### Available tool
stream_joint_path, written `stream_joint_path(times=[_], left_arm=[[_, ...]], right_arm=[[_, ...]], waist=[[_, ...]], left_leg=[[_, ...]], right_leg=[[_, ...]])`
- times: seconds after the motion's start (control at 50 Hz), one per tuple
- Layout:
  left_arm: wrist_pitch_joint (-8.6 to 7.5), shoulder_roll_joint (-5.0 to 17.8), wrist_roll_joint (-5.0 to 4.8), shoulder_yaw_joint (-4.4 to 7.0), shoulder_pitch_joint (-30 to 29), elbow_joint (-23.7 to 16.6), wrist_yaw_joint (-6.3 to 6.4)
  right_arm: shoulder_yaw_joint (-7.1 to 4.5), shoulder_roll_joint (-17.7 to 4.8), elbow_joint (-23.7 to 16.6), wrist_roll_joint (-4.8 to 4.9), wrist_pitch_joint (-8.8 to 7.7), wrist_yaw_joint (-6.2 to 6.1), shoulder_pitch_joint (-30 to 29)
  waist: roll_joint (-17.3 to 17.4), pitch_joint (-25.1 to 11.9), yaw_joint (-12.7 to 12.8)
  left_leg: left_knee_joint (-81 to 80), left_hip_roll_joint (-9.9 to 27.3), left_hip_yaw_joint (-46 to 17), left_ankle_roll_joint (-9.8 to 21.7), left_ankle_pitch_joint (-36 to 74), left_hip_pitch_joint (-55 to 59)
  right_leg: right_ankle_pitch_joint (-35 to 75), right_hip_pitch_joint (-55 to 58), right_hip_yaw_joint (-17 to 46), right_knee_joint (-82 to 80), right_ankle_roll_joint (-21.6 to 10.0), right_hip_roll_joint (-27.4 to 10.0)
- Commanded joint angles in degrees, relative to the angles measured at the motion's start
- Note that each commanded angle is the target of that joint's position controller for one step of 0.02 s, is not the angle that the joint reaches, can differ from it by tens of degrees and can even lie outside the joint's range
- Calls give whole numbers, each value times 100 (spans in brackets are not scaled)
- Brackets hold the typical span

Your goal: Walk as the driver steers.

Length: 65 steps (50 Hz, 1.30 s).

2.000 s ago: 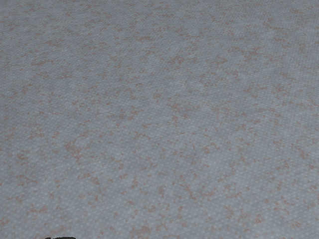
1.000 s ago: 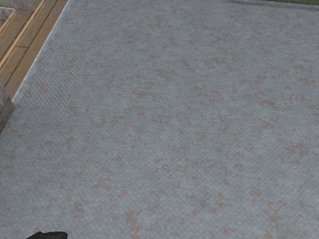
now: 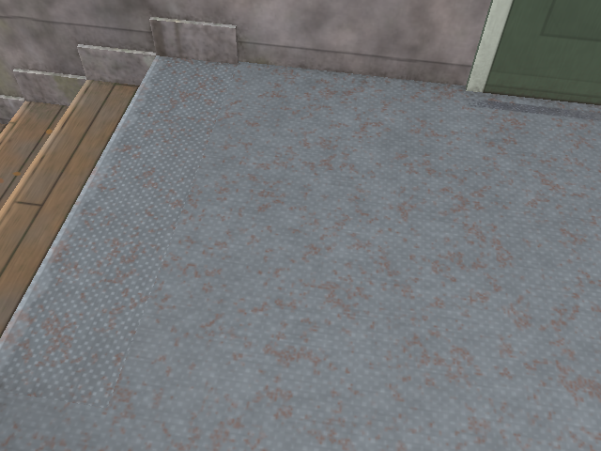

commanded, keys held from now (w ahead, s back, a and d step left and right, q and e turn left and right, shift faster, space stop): w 0.58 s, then w+e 0.18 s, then no key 0.24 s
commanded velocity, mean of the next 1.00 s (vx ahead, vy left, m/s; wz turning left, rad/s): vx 0.45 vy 0.00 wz -0.08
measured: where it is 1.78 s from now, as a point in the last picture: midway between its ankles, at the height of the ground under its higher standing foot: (311, 415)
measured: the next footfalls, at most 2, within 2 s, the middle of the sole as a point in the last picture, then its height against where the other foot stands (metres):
right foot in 0.24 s outside the picture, level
left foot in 0.78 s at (257, 409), level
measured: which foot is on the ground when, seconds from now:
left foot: down 0.00-0.26, up 0.28-0.76, down 0.78-1.00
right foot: up 0.00-0.22, down 0.24-0.80, up 0.82-1.00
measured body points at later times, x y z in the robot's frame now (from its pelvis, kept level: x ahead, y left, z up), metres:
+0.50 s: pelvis +0.27 -0.07 +0.00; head +0.29 -0.08 +0.45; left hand +0.32 +0.20 -0.12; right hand +0.41 -0.34 -0.11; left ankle +0.33 +0.10 -0.67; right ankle +0.27 -0.16 -0.75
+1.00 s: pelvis +0.50 -0.01 +0.00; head +0.54 +0.00 +0.44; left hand +0.63 +0.26 -0.13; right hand +0.58 -0.29 -0.12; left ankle +0.55 +0.09 -0.75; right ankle +0.51 -0.16 -0.69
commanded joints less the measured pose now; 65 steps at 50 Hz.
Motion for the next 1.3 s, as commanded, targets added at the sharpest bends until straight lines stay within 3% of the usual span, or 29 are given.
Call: stream_joint_path(times=[0.02,0.16,0.2,0.24,0.26,0.28,0.3,0.32,0.34,0.4,0.46,0.58,0.68,0.74,0.76,0.78,0.8,0.82,0.84,0.88,0.9,0.96,1.0,1.14,1.16,1.18,1.2,1.24,1.3], left_arm=[[-50,153,8,9,-208,-334,-28],[-143,255,-72,5,-1178,-698,-211],[-172,372,-59,50,-963,-673,-243],[-185,732,-13,254,293,-295,-190],[-174,1181,39,384,1344,-107,-132],[-137,1583,1,467,1597,11,-150],[-126,1006,-73,328,1627,-36,-151],[-134,802,-52,250,1203,-108,-128],[-127,697,-6,208,795,-177,-122],[-184,382,82,122,357,-199,-143],[-249,562,25,177,475,-61,-105],[-173,751,-41,218,926,212,0],[-26,830,-124,251,1394,465,40],[50,944,-134,311,1254,478,86],[63,878,-126,286,1182,462,91],[61,628,-46,195,1136,385,95],[-13,62,32,34,1671,237,93],[-90,63,-44,14,1959,331,86],[-100,631,-166,173,1668,347,94],[1,594,-112,198,1088,246,137],[93,522,-66,224,1072,232,161],[293,119,-16,151,1221,258,191],[311,-3,40,80,1007,190,182],[387,288,101,153,432,122,136],[388,441,152,187,383,84,157],[395,774,153,245,307,4,206],[428,748,129,212,26,10,231],[428,252,74,126,-268,12,129],[323,333,64,137,-231,146,86]], right_arm=[[-202,-896,-344,30,-93,-65,-301],[-258,-1106,72,126,50,-105,245],[-284,-1171,129,130,110,-132,189],[-228,-1051,121,112,166,-162,71],[-97,-764,-25,-21,160,-184,118],[93,-116,-82,-9,34,-122,871],[-33,-701,2,93,-71,-94,491],[-115,-980,-187,213,-133,-72,-99],[-99,-919,-262,185,-141,-102,-421],[-121,-709,-225,70,-11,-124,-305],[-87,-543,-276,20,99,-152,-491],[-6,-358,-514,31,40,-71,-1581],[-2,-427,-797,82,-79,73,-2337],[-92,-675,-702,75,-164,96,-1910],[-191,-844,-520,55,-180,60,-1309],[-313,-1172,-318,-53,-197,8,-430],[-431,-1717,-249,-205,-160,-40,196],[-384,-1491,-137,-136,-88,-11,416],[-258,-1092,-202,-71,-68,-5,62],[-108,-635,-247,-41,-52,7,-745],[-76,-520,-226,-64,-68,17,-997],[-70,-539,-67,-171,-110,14,-1337],[-91,-657,37,-136,-89,-41,-1471],[-44,-724,494,48,124,-95,-1257],[23,-537,588,17,133,-95,-1041],[70,-388,625,-125,126,-96,-759],[103,-199,754,-145,143,-121,-175],[65,-514,750,-109,296,-212,-697],[38,-586,850,-95,436,-286,-728]], waist=[[578,107,140],[649,324,-157],[738,199,12],[638,-562,632],[-16,-1440,982],[-1556,-2078,613],[-947,-1975,901],[-620,-1153,862],[-175,-703,695],[-302,-293,243],[-154,-84,180],[-65,185,525],[-90,395,711],[-259,182,362],[-215,-154,45],[-45,-864,-319],[1142,-1854,-254],[2054,-2447,-249],[1381,-1706,-260],[740,-727,47],[810,-541,241],[907,-435,569],[933,-503,576],[721,-427,471],[494,-363,438],[-83,-443,175],[-823,-557,-235],[-551,-216,38],[-278,-157,79]], left_leg=[[-860,1403,-813,920,1296,-147],[-441,1759,-841,714,1081,770],[-94,1836,-871,601,1643,1017],[1377,1396,-488,340,2994,739],[3166,1029,-173,101,1677,-347],[5089,0,-214,-283,-1986,-2701],[5741,231,-929,-238,-2370,-3390],[5810,521,-831,-154,-1857,-3732],[5577,803,-662,-143,-1335,-3565],[4889,1126,-682,-217,-686,-2746],[4294,1180,-595,-376,-267,-2876],[2341,1012,-395,-459,1335,-2832],[1429,762,-427,-417,1158,-2624],[1082,604,-379,-254,649,-1776],[906,496,-258,-125,575,-874],[1161,900,-527,135,1079,523],[1336,2345,-2330,860,1859,2830],[654,2887,-3898,1388,2028,3176],[600,2676,-3231,1210,2185,2504],[459,2186,-1809,968,3085,1002],[293,2029,-1452,875,3183,399],[-68,1775,-765,929,3686,-584],[-100,1636,-400,884,3829,-731],[250,1468,-481,525,1256,-647],[455,1237,-436,230,543,-750],[914,817,-154,-89,-281,-960],[918,521,42,-318,-1046,-942],[781,544,61,-423,-660,-535],[739,636,2,-395,-314,-415]], right_leg=[[1019,88,3,-973,39,-35],[1002,242,-85,-2314,-207,242],[579,634,-186,-2493,-366,355],[597,2470,-434,-2680,-649,612],[939,4189,693,-2493,-1035,-397],[-266,6060,3351,-3115,-1975,-1560],[-1262,5963,3851,-3627,-1866,-1474],[-1229,5255,3057,-3734,-1606,-1290],[-733,4448,2448,-3842,-1479,-1078],[298,3128,1544,-4316,-1426,-665],[887,2855,1045,-4616,-1526,-631],[1076,3054,289,-4740,-1261,-375],[917,3532,621,-4304,-1223,-601],[1349,3661,866,-3741,-1058,-693],[1947,3518,726,-3119,-927,-456],[1885,2992,423,-1854,-689,-68],[13,1015,-57,298,-222,731],[-2641,167,390,1425,-41,1104],[-2536,-153,677,1933,-29,818],[-1960,-20,333,1612,18,412],[-1708,337,327,1215,25,221],[-1128,1295,148,247,123,227],[-514,1707,46,-703,124,215],[641,2774,-159,-2703,-136,442],[1335,3075,106,-3106,-256,222],[2457,3431,603,-3058,-445,-295],[2086,3292,883,-3061,-862,-592],[429,2603,650,-3230,-631,-86],[964,2626,412,-3028,-438,129]])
